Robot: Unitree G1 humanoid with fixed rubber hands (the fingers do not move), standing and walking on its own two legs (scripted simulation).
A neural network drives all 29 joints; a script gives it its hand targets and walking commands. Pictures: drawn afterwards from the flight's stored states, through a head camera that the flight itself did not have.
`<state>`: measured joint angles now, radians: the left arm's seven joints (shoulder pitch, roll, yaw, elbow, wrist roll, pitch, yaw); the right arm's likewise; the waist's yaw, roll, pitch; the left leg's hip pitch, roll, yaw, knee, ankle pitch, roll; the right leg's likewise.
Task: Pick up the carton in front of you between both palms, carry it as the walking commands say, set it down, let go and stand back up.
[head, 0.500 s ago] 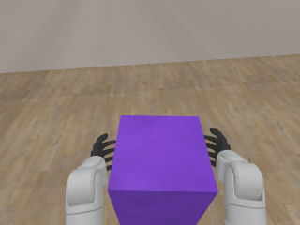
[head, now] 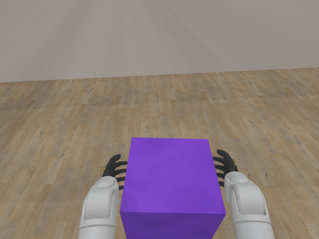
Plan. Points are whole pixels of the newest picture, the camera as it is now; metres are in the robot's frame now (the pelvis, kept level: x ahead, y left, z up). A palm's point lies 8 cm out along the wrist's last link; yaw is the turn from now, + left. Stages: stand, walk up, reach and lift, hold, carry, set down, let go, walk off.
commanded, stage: carry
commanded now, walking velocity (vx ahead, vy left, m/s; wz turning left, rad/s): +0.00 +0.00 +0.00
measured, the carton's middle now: (168, 195) +0.28 +0.00 -0.03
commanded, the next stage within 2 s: none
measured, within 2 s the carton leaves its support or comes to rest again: neither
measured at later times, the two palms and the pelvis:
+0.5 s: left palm (107, 188) +0.26 +0.16 +0.04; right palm (227, 183) +0.26 -0.14 +0.04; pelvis -0.03 +0.01 +0.00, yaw +0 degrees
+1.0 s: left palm (119, 149) +0.37 +0.14 +0.06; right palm (222, 142) +0.39 -0.16 +0.06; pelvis +0.09 -0.02 +0.03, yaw +1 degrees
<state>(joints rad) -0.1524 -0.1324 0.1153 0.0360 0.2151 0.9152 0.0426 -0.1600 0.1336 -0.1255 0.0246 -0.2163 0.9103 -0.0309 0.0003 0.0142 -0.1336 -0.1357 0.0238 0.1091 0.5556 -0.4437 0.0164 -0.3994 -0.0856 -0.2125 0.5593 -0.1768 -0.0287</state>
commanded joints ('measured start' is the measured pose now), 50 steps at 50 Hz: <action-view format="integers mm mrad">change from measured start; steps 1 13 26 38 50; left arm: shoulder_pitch -504 -633 -568 -556 -543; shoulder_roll -837 -942 -913 -911 -875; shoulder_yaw -517 -431 -502 -483 -597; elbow -13 180 65 92 -65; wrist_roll -263 -198 -242 -237 -299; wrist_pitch -110 -296 -227 -229 -226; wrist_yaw -243 -275 -262 -256 -240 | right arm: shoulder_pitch -441 -550 -494 -477 -445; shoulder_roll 866 963 941 920 914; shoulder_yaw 515 419 502 506 580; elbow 39 238 118 126 -2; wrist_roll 248 168 221 209 252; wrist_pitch -91 -278 -207 -205 -211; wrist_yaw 227 256 242 229 214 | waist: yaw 1 0 0 6 19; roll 3 -5 -8 45 -142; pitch -155 -182 -190 -169 -157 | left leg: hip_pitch -128 -142 -147 -1 -418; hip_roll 126 117 115 159 66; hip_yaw -88 -96 -97 -50 18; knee -124 -123 -105 -58 85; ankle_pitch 317 257 279 434 222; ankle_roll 16 30 30 49 -25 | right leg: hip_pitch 221 236 230 348 459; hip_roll -94 -94 -99 33 -218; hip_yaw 124 129 128 20 209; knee -50 -71 -65 -173 -442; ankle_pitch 199 170 199 -64 -62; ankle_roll -7 -1 -7 -5 -106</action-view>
